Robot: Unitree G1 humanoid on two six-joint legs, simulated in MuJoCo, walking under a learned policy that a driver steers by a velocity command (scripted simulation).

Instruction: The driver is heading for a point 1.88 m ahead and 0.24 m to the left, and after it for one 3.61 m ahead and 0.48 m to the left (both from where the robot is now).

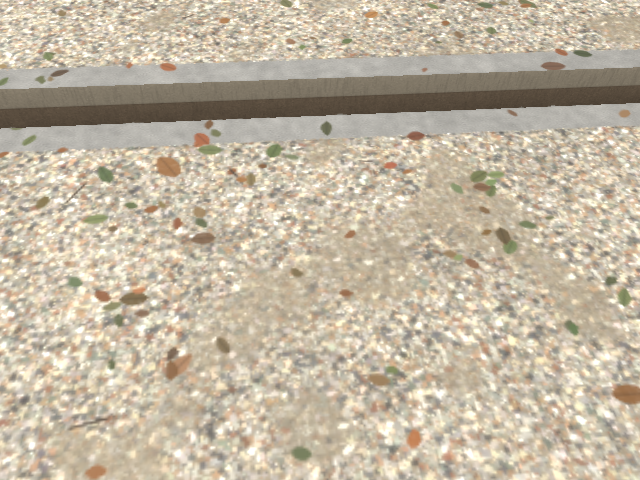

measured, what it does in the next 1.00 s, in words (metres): walks ahead: right foot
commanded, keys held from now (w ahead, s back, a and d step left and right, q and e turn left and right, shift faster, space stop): w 1.00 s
